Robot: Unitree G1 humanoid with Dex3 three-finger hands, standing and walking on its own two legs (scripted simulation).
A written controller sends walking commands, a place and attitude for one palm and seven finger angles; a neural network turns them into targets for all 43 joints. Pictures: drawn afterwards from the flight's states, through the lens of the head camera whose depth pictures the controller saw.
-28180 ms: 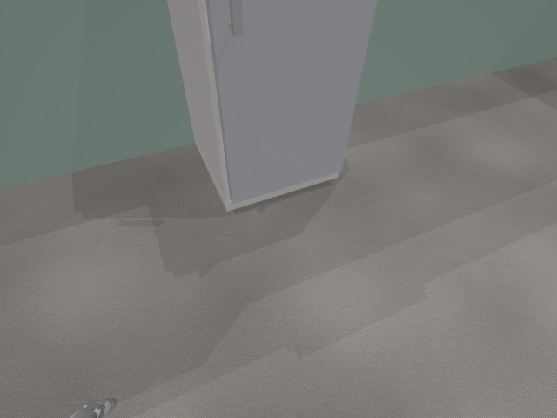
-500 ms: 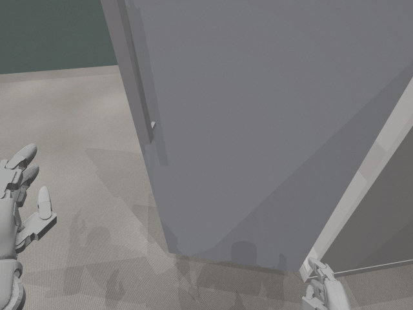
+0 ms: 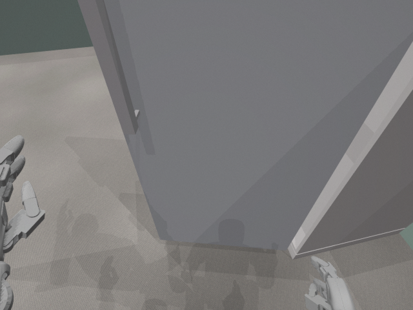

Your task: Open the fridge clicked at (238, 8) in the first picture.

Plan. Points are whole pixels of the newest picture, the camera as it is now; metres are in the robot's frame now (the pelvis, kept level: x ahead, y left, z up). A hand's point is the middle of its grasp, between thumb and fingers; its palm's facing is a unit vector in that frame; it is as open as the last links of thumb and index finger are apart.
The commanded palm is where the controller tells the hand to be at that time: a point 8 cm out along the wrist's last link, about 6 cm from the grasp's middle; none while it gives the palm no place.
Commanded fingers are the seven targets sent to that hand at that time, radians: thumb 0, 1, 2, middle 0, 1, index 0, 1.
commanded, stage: step back with the hand held close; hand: left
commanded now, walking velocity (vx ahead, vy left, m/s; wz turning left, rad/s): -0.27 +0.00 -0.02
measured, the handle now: (112, 46) +0.49 +0.22 +0.27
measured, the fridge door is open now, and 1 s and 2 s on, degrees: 72 72 72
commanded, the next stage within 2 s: stop stepping back and stand still in 1.36 s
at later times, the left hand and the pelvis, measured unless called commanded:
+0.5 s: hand out of the picture +0.13 +0.29 +0.15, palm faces +0.47 -0.77 -0.43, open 7.4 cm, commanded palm +0.06 +0.32 +0.18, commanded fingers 0.00 0.90 0.90 -0.20 -0.30 -0.20 -0.30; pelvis -0.08 +0.02 -0.02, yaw +1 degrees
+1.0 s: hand out of the picture +0.05 +0.30 +0.16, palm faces +0.50 -0.73 -0.46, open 7.4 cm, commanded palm -0.03 +0.33 +0.18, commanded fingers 0.00 0.90 0.90 -0.20 -0.30 -0.20 -0.30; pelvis -0.14 +0.02 -0.03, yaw +7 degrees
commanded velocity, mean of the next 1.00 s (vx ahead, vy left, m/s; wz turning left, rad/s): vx -0.32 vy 0.00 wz -0.05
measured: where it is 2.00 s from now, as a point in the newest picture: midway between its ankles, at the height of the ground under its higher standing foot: outside the picture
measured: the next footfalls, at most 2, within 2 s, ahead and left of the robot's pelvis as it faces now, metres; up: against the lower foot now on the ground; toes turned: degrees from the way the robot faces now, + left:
right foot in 1.16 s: -0.24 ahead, -0.12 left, +0.00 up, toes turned +1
left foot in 1.34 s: -0.12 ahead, +0.09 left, +0.00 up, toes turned +1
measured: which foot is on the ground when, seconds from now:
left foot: down 0.00-1.00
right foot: down 0.00-0.90, up 0.92-1.00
